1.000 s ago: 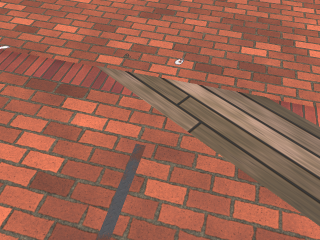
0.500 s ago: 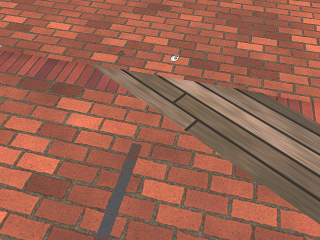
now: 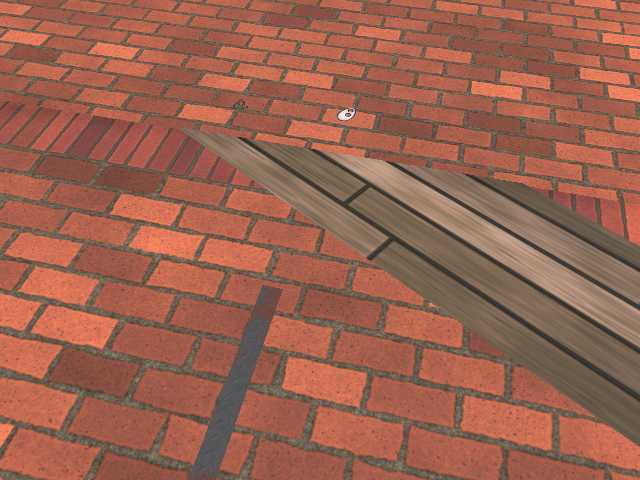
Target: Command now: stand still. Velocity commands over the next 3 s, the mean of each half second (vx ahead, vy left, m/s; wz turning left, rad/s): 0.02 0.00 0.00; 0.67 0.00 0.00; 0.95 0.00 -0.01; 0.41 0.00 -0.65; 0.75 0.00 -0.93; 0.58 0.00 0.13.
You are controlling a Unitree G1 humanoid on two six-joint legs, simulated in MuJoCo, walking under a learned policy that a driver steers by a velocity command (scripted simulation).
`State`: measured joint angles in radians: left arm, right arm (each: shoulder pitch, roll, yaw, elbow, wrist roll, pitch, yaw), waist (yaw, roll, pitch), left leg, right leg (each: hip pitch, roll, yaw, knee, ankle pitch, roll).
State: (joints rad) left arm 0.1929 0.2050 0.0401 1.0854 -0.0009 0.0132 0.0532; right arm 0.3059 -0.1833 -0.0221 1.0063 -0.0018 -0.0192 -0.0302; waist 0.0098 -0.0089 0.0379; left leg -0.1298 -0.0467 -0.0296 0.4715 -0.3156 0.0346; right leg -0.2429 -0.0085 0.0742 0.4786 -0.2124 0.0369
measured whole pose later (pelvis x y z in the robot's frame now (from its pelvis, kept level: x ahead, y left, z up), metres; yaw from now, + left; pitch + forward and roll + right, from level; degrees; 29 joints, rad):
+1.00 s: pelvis +0.21 -0.10 +0.00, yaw +0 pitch +2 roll -1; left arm 0.50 0.17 0.03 1.08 0.02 -0.11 -0.02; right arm 0.13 -0.23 -0.04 0.86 -0.04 -0.05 0.06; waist 0.04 0.04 -0.06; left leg -0.73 0.11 0.03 1.12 -0.07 0.06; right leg 0.00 0.06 -0.08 0.24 -0.28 -0.06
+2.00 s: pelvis +0.99 -0.08 +0.01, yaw -21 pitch +1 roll +0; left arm 0.36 0.33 0.08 0.84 0.05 -0.13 -0.08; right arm 0.04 -0.27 0.01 0.69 -0.06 -0.05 0.00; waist 0.08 0.00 0.03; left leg -0.48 0.06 -0.15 0.70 -0.26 -0.11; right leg -0.23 0.19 0.24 0.38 -0.14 -0.12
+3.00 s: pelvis +1.51 -0.47 -0.06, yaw -43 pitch +0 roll -3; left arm 0.44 0.27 0.03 0.86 -0.03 -0.08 0.10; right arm 0.11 -0.29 -0.05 0.71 0.01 -0.08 0.13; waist 0.04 0.07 0.04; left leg -0.54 0.00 0.03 0.45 0.50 0.01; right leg 0.04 0.09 -0.26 0.74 -0.63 -0.03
